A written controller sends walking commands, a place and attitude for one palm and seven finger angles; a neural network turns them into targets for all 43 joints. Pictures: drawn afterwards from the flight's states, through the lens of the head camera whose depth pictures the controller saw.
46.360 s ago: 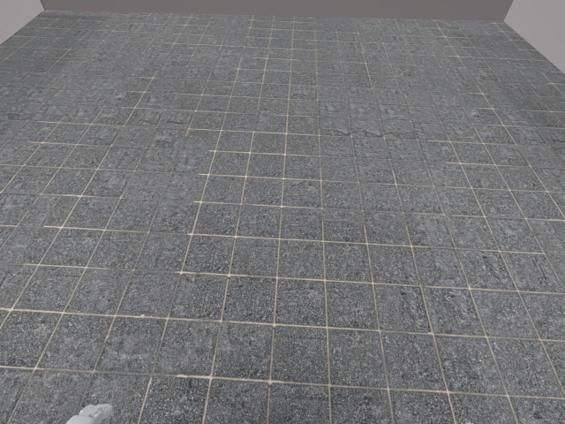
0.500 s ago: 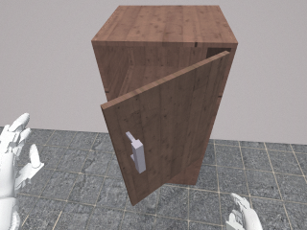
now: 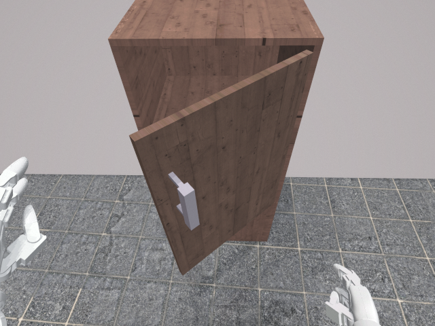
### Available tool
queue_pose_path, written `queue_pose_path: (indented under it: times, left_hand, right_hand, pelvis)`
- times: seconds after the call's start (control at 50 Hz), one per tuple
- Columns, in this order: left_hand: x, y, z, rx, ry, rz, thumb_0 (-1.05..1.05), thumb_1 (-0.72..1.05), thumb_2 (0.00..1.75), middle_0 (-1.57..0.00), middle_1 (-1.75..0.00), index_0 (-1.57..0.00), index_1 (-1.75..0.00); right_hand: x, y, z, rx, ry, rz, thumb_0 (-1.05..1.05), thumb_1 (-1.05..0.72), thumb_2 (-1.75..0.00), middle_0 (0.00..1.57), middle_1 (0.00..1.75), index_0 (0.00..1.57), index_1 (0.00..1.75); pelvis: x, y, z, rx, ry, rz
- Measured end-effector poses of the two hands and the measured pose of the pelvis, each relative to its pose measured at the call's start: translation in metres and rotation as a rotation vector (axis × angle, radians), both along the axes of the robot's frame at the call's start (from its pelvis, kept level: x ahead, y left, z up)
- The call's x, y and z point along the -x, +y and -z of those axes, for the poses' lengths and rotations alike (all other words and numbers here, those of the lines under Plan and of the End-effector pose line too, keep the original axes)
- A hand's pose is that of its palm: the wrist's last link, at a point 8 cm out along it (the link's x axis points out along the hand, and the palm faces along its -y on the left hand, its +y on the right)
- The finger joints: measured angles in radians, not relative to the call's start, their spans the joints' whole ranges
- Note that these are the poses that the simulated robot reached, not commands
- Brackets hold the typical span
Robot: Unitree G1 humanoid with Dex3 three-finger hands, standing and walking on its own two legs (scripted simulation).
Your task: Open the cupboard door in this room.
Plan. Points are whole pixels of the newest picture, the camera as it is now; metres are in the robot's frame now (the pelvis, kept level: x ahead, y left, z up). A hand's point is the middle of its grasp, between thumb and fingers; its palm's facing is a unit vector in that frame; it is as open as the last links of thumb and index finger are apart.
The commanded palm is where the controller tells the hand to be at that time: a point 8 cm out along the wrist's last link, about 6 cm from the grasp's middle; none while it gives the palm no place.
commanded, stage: step back with the hand held close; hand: left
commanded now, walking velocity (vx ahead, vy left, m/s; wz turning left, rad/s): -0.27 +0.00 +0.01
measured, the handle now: (183, 201) +0.34 +0.10 +0.04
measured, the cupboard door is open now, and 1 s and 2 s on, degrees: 41 41 41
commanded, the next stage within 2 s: stop stepping back and stand still in 0.84 s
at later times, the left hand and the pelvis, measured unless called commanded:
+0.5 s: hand out of the picture +0.09 +0.30 +0.15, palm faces +0.49 -0.72 -0.49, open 7.4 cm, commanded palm +0.03 +0.33 +0.17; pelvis -0.09 +0.02 -0.02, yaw +4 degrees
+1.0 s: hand out of the picture +0.01 +0.27 +0.17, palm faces +0.38 -0.81 -0.44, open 7.4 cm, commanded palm -0.06 +0.31 +0.17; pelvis -0.20 +0.01 -0.01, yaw +0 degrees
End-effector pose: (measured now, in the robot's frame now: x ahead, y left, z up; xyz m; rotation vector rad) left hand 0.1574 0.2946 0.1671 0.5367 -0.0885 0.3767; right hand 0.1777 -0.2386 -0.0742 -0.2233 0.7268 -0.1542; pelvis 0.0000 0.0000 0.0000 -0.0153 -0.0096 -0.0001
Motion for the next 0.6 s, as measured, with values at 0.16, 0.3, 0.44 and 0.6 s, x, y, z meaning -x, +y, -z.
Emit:
queue_pose_path:
  times: [0.16,0.3,0.44,0.6]
  left_hand:
    - [0.020,0.011,0.001,-0.021,-0.015,0.035,0.02,0.89,0.90,-0.22,-0.30,-0.21,-0.30]
    - [0.051,0.024,-0.003,-0.055,-0.081,0.038,0.02,0.89,0.90,-0.22,-0.30,-0.21,-0.30]
    - [0.091,0.035,-0.003,-0.103,-0.136,-0.027,0.02,0.89,0.90,-0.22,-0.30,-0.21,-0.30]
    - [0.130,0.034,0.000,-0.036,-0.187,-0.060,0.02,0.89,0.90,-0.21,-0.30,-0.21,-0.30]
  right_hand:
    - [0.036,0.003,-0.002,0.030,0.023,0.043,0.01,-0.90,-0.90,0.20,0.30,0.20,0.30]
    - [0.069,0.019,-0.001,0.041,0.014,0.026,0.01,-0.90,-0.90,0.20,0.30,0.20,0.30]
    - [0.092,0.034,0.014,0.022,0.008,-0.040,0.01,-0.90,-0.90,0.21,0.30,0.20,0.30]
    - [0.112,0.041,0.019,0.028,0.041,-0.085,0.01,-0.90,-0.90,0.21,0.30,0.20,0.30]
  pelvis:
    - [0.027,0.011,0.004,0.005,0.004,0.009]
    - [0.054,0.022,0.009,0.011,-0.002,0.000]
    - [0.080,0.022,0.019,0.015,-0.014,-0.057]
    - [0.104,0.025,0.020,0.009,-0.011,-0.061]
